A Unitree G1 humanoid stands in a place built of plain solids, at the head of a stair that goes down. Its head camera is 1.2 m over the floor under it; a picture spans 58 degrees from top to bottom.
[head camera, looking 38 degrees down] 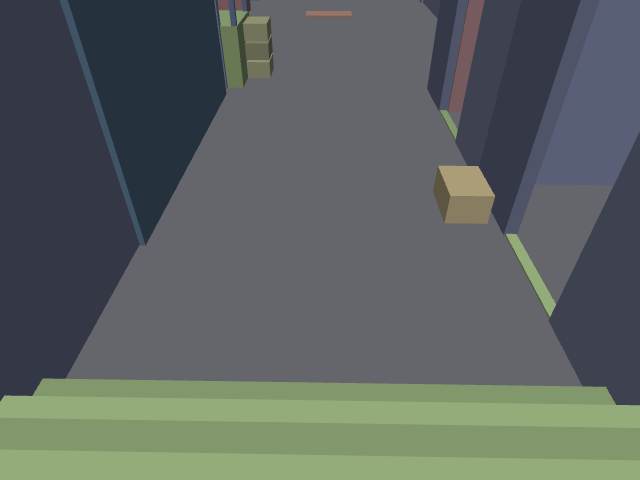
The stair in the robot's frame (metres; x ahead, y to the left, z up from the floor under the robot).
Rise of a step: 0.19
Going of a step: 0.23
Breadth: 3.28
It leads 1 degrees to the right of straight ahead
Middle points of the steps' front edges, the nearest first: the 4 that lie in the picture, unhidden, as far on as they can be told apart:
0.76 -0.03 -0.38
0.99 -0.03 -0.57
1.21 -0.04 -0.76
1.44 -0.04 -0.95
